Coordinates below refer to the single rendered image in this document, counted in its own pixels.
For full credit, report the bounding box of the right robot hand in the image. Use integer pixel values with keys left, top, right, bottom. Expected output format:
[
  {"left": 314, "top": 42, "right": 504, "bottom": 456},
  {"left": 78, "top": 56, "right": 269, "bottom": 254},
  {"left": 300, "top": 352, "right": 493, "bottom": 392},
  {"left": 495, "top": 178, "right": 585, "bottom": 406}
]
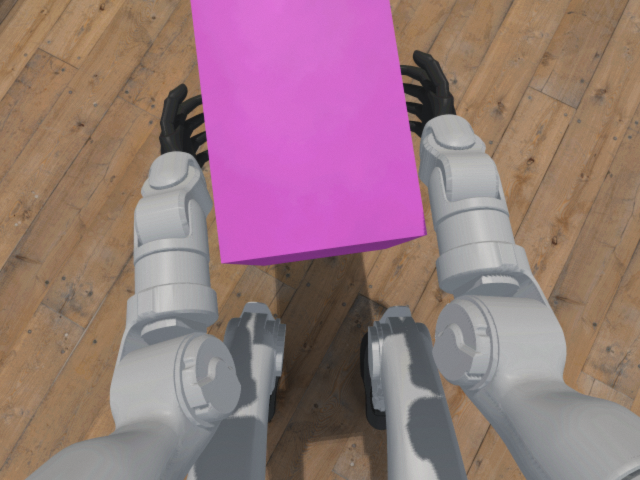
[{"left": 400, "top": 50, "right": 456, "bottom": 138}]

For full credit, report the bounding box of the robot right forearm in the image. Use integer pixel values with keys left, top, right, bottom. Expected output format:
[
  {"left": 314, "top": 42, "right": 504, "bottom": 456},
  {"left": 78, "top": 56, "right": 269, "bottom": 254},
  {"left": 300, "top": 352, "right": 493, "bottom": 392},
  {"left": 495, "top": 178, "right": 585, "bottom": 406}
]
[{"left": 418, "top": 114, "right": 566, "bottom": 344}]

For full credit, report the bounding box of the carton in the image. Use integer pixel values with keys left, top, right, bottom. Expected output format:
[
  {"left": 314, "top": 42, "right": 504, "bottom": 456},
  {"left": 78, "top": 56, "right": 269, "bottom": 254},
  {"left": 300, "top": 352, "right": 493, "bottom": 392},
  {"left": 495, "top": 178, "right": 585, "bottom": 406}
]
[{"left": 190, "top": 0, "right": 427, "bottom": 266}]

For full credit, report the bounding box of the left robot upper arm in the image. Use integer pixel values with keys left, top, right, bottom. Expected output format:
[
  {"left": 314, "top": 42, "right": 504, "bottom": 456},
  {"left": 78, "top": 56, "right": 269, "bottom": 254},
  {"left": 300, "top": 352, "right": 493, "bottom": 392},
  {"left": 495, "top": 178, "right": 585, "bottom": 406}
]
[{"left": 25, "top": 332, "right": 241, "bottom": 480}]

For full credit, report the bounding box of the robot left shin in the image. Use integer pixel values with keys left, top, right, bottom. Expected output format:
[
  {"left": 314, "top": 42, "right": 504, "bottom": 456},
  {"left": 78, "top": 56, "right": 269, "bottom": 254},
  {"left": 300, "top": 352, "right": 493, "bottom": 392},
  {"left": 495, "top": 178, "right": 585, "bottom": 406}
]
[{"left": 223, "top": 302, "right": 276, "bottom": 395}]

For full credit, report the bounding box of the robot left forearm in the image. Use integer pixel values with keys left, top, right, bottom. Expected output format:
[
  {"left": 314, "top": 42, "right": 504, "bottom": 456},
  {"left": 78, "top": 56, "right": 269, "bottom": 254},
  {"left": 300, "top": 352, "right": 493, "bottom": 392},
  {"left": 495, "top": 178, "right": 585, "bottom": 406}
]
[{"left": 110, "top": 151, "right": 219, "bottom": 419}]

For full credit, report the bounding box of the right robot upper arm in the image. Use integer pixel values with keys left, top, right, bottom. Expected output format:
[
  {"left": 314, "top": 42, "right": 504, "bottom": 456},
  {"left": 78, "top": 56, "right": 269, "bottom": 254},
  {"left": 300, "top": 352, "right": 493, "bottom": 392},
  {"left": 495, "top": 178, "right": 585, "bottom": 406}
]
[{"left": 432, "top": 295, "right": 640, "bottom": 480}]

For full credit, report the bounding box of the robot left thigh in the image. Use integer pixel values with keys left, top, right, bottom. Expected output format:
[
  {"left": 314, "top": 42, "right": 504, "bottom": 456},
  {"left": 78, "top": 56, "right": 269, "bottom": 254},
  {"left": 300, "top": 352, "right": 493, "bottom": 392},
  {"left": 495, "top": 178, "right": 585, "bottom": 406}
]
[{"left": 186, "top": 312, "right": 286, "bottom": 480}]

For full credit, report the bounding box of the left robot hand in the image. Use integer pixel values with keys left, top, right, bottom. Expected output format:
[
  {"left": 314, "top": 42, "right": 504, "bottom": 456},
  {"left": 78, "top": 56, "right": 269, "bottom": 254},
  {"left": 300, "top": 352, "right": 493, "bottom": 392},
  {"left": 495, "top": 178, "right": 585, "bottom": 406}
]
[{"left": 159, "top": 84, "right": 209, "bottom": 168}]

